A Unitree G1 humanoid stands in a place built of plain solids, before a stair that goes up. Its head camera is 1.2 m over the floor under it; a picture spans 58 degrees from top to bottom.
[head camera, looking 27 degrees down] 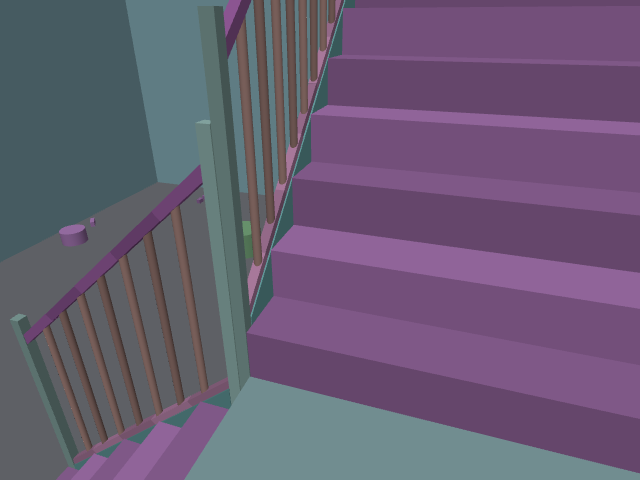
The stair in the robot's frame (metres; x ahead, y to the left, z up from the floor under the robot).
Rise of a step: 0.21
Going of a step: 0.24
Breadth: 1.33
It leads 18 degrees to the right of straight ahead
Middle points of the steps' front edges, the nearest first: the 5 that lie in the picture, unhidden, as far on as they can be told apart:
1.02 -0.37 0.21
1.25 -0.45 0.42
1.48 -0.52 0.63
1.71 -0.59 0.83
1.94 -0.67 1.04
